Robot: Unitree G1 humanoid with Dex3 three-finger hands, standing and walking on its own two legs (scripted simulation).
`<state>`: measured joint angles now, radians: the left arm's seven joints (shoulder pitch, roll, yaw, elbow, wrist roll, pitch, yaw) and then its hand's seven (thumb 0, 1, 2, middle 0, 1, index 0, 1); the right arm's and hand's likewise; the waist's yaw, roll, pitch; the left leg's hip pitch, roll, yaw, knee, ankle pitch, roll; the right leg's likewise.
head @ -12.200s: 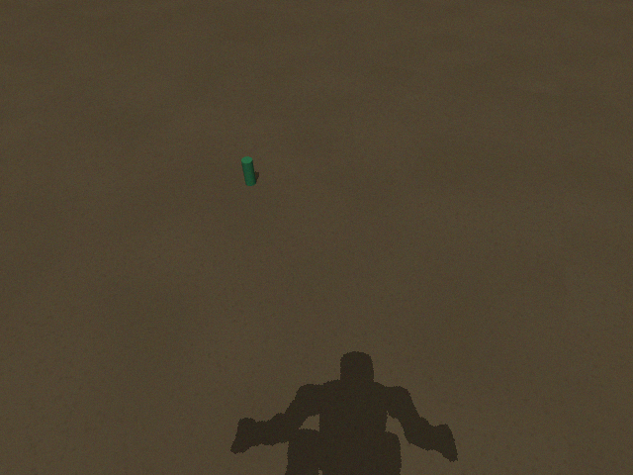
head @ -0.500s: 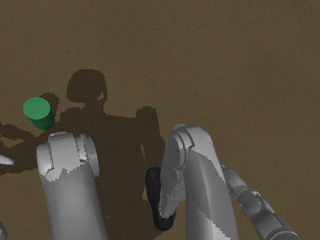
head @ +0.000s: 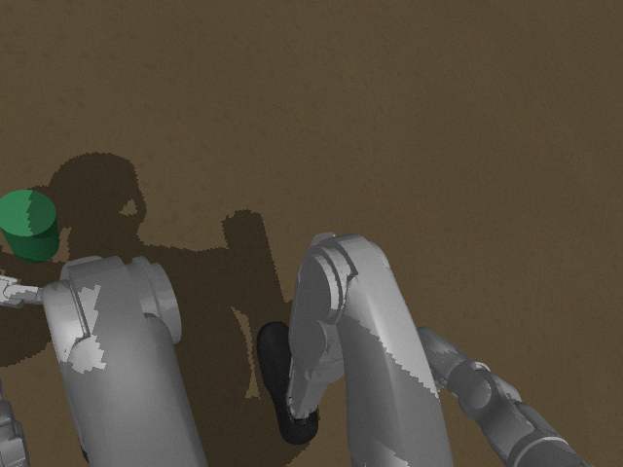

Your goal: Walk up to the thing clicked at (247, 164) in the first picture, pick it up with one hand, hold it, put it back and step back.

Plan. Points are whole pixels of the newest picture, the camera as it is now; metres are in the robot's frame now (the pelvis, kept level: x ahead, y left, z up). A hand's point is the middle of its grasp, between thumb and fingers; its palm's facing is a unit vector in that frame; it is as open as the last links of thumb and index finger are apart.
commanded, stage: close in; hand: left
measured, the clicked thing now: (31, 230) +0.40 +0.26 -0.20
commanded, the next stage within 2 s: close in 0.38 s
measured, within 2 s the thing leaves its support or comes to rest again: leaves its support in 1.46 s
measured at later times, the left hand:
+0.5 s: hand (34, 232) +0.39 +0.25 -0.17, palm faces +0.19 -0.98 +0.00, open 15.7 cm
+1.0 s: hand (40, 222) +0.40 +0.25 -0.18, palm faces +0.20 -0.98 +0.01, open 8.4 cm
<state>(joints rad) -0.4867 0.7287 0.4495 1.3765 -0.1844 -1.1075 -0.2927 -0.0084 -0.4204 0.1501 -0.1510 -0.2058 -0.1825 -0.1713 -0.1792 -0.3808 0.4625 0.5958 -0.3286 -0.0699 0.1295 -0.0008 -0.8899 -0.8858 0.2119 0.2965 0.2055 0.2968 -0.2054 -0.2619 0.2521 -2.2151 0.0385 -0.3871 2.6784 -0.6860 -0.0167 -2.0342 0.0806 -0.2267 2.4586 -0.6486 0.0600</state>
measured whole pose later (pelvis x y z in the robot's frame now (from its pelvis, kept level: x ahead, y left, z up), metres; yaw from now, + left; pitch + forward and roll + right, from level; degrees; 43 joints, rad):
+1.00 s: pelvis +0.00 +0.01 +0.00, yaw -2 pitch +9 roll -19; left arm -0.54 0.77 0.37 1.41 -0.09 -1.17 -0.02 0.01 0.25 0.66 -0.73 -0.69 -0.61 -0.71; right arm -0.20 -0.36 0.53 0.57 -0.38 -0.03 0.16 0.00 -0.86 -0.89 0.21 0.30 0.20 0.30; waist -0.23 -0.30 0.31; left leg -2.20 0.04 -0.44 2.69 -0.71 -0.02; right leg -2.01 0.10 -0.27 2.42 -0.64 0.07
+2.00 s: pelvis +0.01 -0.01 +0.03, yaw +2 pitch +19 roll -14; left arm -0.44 0.55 0.25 0.87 -0.11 -0.80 -0.07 0.00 -0.04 1.07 -0.92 -1.03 -0.83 -1.04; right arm -0.05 -0.32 0.25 0.61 -0.20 0.02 0.16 0.00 -0.88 -0.89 0.21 0.30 0.20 0.30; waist -0.14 -0.13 0.07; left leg -2.25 0.05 -0.30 2.55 -0.67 -0.01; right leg -2.08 0.05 -0.18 2.38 -0.66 0.04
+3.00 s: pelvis +0.02 -0.02 +0.09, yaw +10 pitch +30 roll -5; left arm -0.48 0.35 0.32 0.73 -0.18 -0.59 -0.28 -0.01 -0.05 1.08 -0.93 -1.02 -0.85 -1.03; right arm 0.05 -0.29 0.03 0.66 -0.06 0.01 0.06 0.00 -0.90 -0.89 0.21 0.30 0.20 0.30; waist -0.07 -0.02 -0.11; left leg -2.17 0.06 -0.13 2.31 -0.67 -0.03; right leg -2.09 0.00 -0.06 2.27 -0.71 0.01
